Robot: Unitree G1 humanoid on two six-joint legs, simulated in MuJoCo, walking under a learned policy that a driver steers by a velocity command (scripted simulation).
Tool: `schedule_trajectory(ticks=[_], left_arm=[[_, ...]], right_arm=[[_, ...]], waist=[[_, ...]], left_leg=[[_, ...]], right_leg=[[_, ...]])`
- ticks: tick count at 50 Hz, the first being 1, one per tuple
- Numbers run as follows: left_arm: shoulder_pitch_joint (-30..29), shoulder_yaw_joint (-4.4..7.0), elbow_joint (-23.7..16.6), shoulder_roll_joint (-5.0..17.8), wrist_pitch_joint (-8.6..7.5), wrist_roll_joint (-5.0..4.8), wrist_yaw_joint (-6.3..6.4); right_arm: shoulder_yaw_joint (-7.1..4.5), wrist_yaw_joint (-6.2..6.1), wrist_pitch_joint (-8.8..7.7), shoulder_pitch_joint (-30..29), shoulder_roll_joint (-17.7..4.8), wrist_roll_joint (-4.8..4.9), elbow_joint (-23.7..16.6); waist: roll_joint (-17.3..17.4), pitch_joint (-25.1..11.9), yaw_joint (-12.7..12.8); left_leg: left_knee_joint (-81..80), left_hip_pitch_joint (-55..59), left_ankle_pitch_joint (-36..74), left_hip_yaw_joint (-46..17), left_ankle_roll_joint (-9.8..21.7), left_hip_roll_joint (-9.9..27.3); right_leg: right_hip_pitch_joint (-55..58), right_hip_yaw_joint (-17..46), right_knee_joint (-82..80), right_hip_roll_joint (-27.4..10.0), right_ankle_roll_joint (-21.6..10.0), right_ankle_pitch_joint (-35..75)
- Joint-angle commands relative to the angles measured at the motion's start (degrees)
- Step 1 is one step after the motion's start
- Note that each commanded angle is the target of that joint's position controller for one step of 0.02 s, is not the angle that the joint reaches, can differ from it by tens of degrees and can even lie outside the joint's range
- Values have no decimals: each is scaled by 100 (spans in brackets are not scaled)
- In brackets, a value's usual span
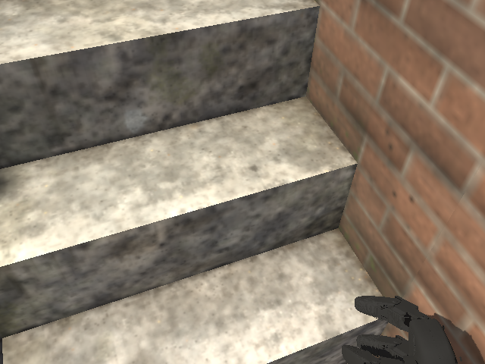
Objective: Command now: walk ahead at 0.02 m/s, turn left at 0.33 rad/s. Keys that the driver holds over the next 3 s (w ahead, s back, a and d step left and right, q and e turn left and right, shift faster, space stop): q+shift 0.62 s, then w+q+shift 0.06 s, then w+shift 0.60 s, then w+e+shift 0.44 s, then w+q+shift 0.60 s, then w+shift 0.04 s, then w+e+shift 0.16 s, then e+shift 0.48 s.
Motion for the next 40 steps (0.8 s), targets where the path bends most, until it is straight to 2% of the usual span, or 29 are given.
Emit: schedule_trajectory(ticks=[1, 2, 3, 4, 5, 6, 8, 9, 10, 11, 13, 14, 17, 18, 21, 22, 23, 24, 25, 26, 27, 28, 29, 31, 33, 34, 35, 37, 40], left_arm=[[389, -252, 9, -395, -76, 158, -176], [-93, -608, -278, -812, -118, 218, -52], [338, -285, -257, -40, 32, -11, 97], [520, 150, -399, 1188, 193, -118, 297], [-279, -239, -847, 320, 331, 141, 377], [-375, -331, -918, 203, 182, 166, 589], [-747, -305, -1242, 128, -106, 156, 779], [-2693, -958, -931, 144, -681, 245, -150], [-3311, -984, -1173, -40, -1054, 64, -381], [-3231, -1124, -1001, -280, -1300, -19, -418], [-1944, -1268, -549, -1019, -1553, 25, -470], [-1675, -1032, -498, -692, -1551, 220, -388], [-2129, -657, -696, -349, -1458, -44, -336], [-2361, -512, -614, -99, -1394, -93, -367], [-2270, -227, -566, 92, -1127, 86, -364], [-2499, -202, -573, -34, -1144, 64, -260], [-2598, -233, -495, -163, -1179, 143, -232], [-2731, -260, -463, -399, -1178, 56, -230], [-2921, -338, -517, -529, -1093, 221, -287], [-3161, -391, -452, -739, -955, 96, -406], [-3323, -321, -547, -636, -800, 136, -466], [-3120, -401, -689, -1007, -945, -53, -401], [-3495, -446, -974, -1102, -989, 40, -242], [-3757, -248, -1192, -715, -1165, -251, -101], [-2983, -64, -1043, -245, -1168, -126, -126], [-2749, -40, -950, -157, -1156, 107, -145], [-2246, -97, -631, -275, -978, 407, -130], [-1785, -135, -306, -275, -700, 620, -276], [-1516, -198, -351, -18, -508, 390, -384]], right_arm=[[94, -137, 207, 349, 335, -293, -369], [-18, 194, -20, -144, 856, 212, -643], [-36, 404, -237, -481, 841, 590, -984], [-41, 543, -275, -536, 490, 855, -1187], [-117, 564, -60, -1263, 64, 884, -1038], [-227, 490, 29, -1622, -190, 760, -1056], [-532, 404, 106, -777, -870, 533, -958], [-653, 847, 185, 890, -1704, 163, 274], [-1043, 939, 206, 967, -2202, -2, 63], [-1036, 922, 194, 770, -2010, -147, 52], [-790, 730, -121, 122, -1399, 116, -19], [-766, 639, -219, 190, -1267, 256, 15], [-831, 778, -280, 852, -1179, -59, 250], [-815, 834, -290, 1339, -1105, -282, 337], [-898, 766, -471, 1739, -1234, -349, 542], [-931, 841, -540, 1705, -1189, -461, 521], [-958, 832, -575, 1696, -1206, -449, 456], [-977, 773, -637, 1740, -1208, -370, 539], [-886, 736, -599, 2062, -1123, -297, 725], [-853, 743, -617, 2575, -1041, -203, 1110], [-909, 779, -681, 3088, -1154, -269, 1419], [-1079, 598, -759, 2658, -1777, -172, 1320], [-1151, 378, -760, 3008, -1922, -126, 1302], [-1080, 297, -867, 1834, -1917, -299, 955], [-909, 299, -720, 1594, -1772, -40, 624], [-752, 372, -700, 1344, -1527, 43, 493], [-557, 392, -725, 1311, -1245, -99, 406], [-373, 271, -716, 1052, -1051, -50, 48], [-208, 146, -682, 974, -1061, 1, -341]], waist=[[614, -371, -484], [-291, -655, -699], [-922, -1098, -744], [-1544, -1311, -826], [-732, 14, -581], [-203, 481, -597], [279, -465, -626], [-382, -2587, -1010], [5, -1629, -1123], [33, -1236, -1053], [534, -789, -41], [261, -610, 248], [-192, -638, -28], [-296, -695, -252], [-343, -561, -82], [-475, -657, -212], [-317, -610, -412], [-69, -443, -524], [181, -468, -697], [592, -364, -853], [952, -417, -966], [1379, -83, -875], [1655, -264, -1366], [1424, -246, -1075], [420, -860, -788], [-241, -801, -577], [-248, -1198, -440], [272, -1247, -474], [484, -1392, -599]], left_leg=[[1160, -308, 453, 472, 889, -645], [4339, -1517, -311, 813, 317, -1110], [6074, -3008, -148, 1021, -207, -891], [6216, -3942, 1018, 602, -666, -429], [6224, -4087, 1772, 412, -1194, -646], [5824, -3794, 2303, -59, -1208, -529], [4831, -2326, 2853, 86, -1394, -515], [6202, -813, 3228, -14, -846, -1001], [6389, -632, 2823, 149, -884, -1220], [5585, -556, 2785, 244, -909, -1163], [2919, -1464, 1576, -74, -911, -836], [2502, -1733, 1458, -90, -815, -750], [-88, -502, 400, 739, -1081, -232], [-1140, 496, -33, 1037, -1023, -292], [-3320, 1167, 96, 1207, -702, -332], [-2766, 1643, 15, 1627, -574, -546], [-2671, 1755, 187, 1385, -306, -357], [-3089, 1698, 352, 1158, -92, -255], [-3881, 1722, 1092, 681, -7, 79], [-5309, 2010, 1174, 1194, 47, -400], [-6194, 2681, 2146, 1234, 53, -606], [-5936, 2786, 558, -1282, 1365, 104], [-6634, 2794, -986, -2851, 1860, 501], [-6755, 2684, -701, -3037, 1547, 425], [-6255, 2645, -570, -3236, 1592, 294], [-5544, 2771, 359, -2565, 1246, 62], [-4745, 2971, 833, -2168, 941, -465], [-4476, 2347, 913, -1962, 1137, -601], [-3950, 1376, 973, -1589, 1066, -845]], right_leg=[[931, -455, -2544, -75, -295, 9], [925, 357, -282, -602, 140, 3788], [2019, 991, -448, -1441, 156, 5192], [1882, 3226, -2321, -2581, -507, -1825], [871, 2732, -2533, -2127, -904, -3090], [412, 2518, -2570, -2188, -1044, -2823], [681, 2128, -2281, -1994, -1273, -2635], [-890, 2425, -2677, -1722, -1519, -5270], [-999, 1787, -2633, -1527, -1295, -5761], [-724, 1121, -2433, -1201, -1026, -5208], [1685, 376, -1742, -1066, -888, -3680], [2036, 391, -1785, -1156, -1124, -3563], [1531, 470, -2446, -1580, -1469, -4469], [1032, 337, -2424, -1584, -1510, -4328], [1514, 226, -2436, -1912, -1587, -4187], [1187, 118, -2376, -2015, -1594, -4191], [1087, -57, -2379, -2146, -1601, -3954], [1076, -247, -2078, -2091, -1581, -3671], [1137, -227, -1920, -2027, -1522, -3493], [1080, -634, -1209, -1513, -1557, -3593], [623, -1067, -213, -1190, -1391, -3698], [-1218, -1444, 865, -392, -612, -3348], [-1965, -433, 2408, -60, -226, -3693], [-3023, 1124, 5092, 429, -204, -2962], [-3622, 1878, 6440, 741, -220, -2061], [-3935, 1773, 6055, 598, -93, -1778], [-3878, 2054, 6003, 705, -24, -852], [-3757, 1634, 6155, 661, -16, -906], [-3039, 1205, 5723, 675, 116, -1128]])
Next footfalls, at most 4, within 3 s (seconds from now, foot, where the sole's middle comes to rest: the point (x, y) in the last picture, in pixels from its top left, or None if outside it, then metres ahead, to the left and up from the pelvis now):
0.02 right None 0.04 -0.13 -0.82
0.54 left None -0.09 0.05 -0.80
1.02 right None -0.13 -0.36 -1.03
1.30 left None -0.02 0.03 -0.82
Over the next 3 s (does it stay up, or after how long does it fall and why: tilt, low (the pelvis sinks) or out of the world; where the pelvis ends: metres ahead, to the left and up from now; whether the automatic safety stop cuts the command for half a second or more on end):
stays up -0.03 -0.12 -0.08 its command is cut before an obstacle after 1.7 s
